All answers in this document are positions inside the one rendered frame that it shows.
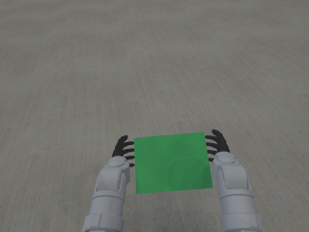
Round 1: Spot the robot left hand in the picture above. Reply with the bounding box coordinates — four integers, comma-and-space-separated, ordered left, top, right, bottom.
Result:
112, 135, 135, 167

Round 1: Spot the left robot forearm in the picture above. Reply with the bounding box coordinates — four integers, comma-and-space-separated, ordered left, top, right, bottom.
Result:
81, 156, 130, 232

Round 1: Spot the right robot forearm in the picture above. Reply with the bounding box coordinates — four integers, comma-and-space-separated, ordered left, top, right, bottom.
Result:
212, 151, 267, 232

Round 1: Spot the robot right hand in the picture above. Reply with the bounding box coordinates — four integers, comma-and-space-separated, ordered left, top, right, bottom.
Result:
205, 130, 230, 162

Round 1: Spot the carton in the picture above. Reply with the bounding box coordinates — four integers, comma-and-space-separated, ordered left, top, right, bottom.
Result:
133, 131, 213, 194

